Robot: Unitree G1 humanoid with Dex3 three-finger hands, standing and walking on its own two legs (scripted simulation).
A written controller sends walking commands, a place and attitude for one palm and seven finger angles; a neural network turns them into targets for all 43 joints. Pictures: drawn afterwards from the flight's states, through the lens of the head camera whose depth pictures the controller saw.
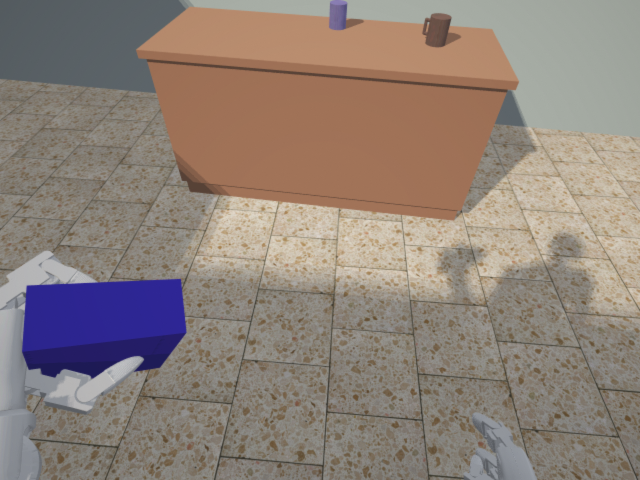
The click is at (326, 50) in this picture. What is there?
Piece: table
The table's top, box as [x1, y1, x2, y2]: [136, 7, 518, 89]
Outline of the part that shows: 136,49 138,57 140,58 506,89 515,89 518,82 492,30 484,28 449,26 445,45 442,47 431,47 424,43 426,36 421,33 423,24 346,18 346,27 343,30 333,30 328,27 328,17 189,7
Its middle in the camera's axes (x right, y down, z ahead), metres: +0.03 -0.78 +1.53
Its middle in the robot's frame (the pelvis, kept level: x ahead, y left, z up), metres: +1.66 +0.07 -0.08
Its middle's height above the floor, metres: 0.69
